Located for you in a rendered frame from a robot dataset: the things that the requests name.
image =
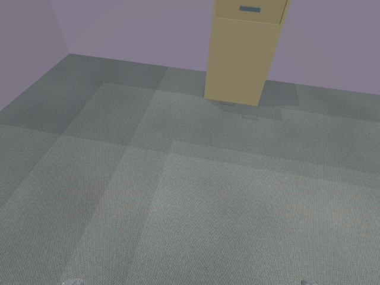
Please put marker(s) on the drawer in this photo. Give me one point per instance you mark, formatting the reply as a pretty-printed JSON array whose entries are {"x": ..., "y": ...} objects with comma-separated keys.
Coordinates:
[{"x": 271, "y": 10}]

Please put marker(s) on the cabinet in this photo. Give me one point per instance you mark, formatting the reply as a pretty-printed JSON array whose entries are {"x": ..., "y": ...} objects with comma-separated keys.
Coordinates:
[{"x": 239, "y": 57}]

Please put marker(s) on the handle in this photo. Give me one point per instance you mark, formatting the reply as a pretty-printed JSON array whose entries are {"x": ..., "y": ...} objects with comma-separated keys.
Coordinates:
[{"x": 249, "y": 8}]

